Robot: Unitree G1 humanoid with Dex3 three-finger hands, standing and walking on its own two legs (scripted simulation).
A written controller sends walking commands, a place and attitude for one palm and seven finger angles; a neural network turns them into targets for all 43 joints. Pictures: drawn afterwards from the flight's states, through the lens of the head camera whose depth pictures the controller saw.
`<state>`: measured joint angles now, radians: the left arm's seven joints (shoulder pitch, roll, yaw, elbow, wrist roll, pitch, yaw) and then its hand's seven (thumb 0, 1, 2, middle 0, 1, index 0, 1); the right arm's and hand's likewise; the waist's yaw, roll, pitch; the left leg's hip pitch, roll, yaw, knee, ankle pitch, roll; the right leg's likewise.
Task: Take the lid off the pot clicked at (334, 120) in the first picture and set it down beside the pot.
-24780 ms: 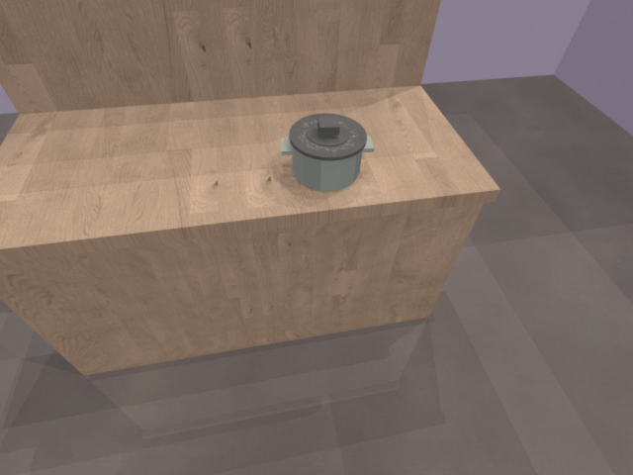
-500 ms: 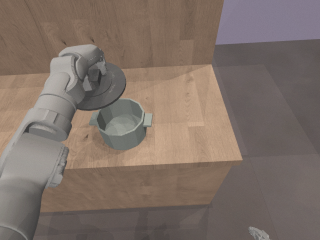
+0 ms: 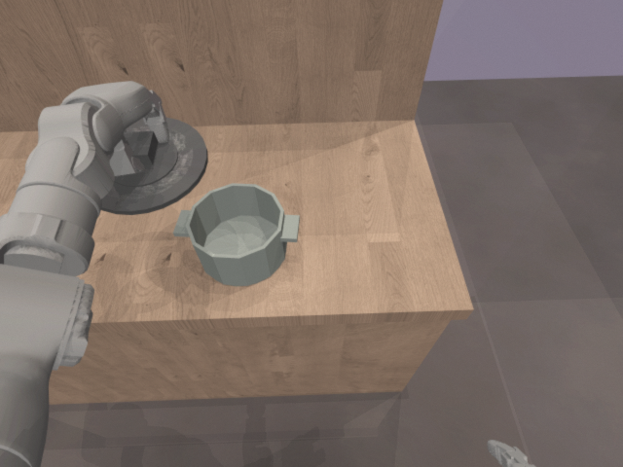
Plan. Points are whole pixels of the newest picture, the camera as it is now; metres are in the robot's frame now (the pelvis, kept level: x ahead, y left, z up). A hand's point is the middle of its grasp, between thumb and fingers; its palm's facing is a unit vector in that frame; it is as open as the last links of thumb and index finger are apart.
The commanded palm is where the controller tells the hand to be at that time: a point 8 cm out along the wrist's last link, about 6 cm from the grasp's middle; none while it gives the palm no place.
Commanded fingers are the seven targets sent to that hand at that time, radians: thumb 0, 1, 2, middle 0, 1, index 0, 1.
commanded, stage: move the lid sideways beside the pot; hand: left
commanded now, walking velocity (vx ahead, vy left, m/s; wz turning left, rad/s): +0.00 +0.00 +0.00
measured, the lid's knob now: (136, 148) +0.50 +0.23 +0.14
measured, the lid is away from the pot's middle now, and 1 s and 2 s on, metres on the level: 0.10 0.22 0.22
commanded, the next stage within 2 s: lower the lid onto the table in 1.16 s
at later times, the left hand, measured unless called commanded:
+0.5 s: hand (81, 150) +0.47 +0.28 +0.16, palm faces -0.33 -0.09 -0.94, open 8.3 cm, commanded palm +0.47 +0.29 +0.23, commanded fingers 0.00 0.62 1.03 -0.70 -1.03 -0.72 -1.05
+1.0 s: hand (30, 165) +0.45 +0.34 +0.16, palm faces -0.37 -0.10 -0.92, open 8.3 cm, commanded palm +0.47 +0.34 +0.23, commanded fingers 0.00 0.62 1.03 -0.70 -1.03 -0.72 -1.05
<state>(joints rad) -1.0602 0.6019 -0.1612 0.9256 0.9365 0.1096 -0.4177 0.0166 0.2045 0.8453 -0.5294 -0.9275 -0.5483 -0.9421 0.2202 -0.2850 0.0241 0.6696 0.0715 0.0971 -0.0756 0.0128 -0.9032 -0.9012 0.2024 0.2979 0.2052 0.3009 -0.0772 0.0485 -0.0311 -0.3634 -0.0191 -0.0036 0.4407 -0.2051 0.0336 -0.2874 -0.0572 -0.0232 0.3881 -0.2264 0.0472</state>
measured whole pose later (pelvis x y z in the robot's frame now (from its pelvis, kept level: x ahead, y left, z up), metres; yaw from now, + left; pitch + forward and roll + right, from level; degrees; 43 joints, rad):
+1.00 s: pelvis +0.00 +0.01 +0.00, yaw +0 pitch +9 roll -2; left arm -1.05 0.85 -0.05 1.01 0.95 -0.07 -0.48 0.02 0.21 0.85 -0.53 -0.93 -0.55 -0.94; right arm 0.23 -0.30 0.03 0.69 0.09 0.15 -0.10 0.01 -0.90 -0.90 0.20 0.30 0.21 0.30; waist -0.08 0.03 -0.02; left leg -0.42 -0.01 -0.02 0.48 -0.22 0.04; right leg -0.31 -0.05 -0.03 0.37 -0.21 0.05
